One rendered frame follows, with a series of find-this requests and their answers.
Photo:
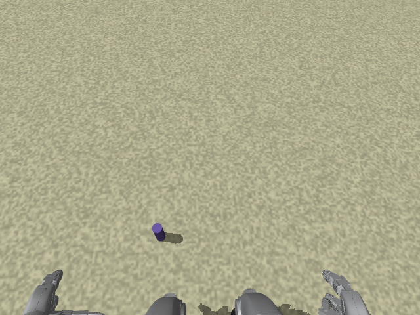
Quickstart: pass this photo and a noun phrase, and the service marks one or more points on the can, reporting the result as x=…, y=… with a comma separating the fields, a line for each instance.
x=158, y=232

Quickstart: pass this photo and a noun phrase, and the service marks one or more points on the right robot hand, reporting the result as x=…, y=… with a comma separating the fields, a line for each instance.
x=351, y=302

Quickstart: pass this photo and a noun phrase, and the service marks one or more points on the left robot hand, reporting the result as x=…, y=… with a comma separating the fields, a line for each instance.
x=44, y=299

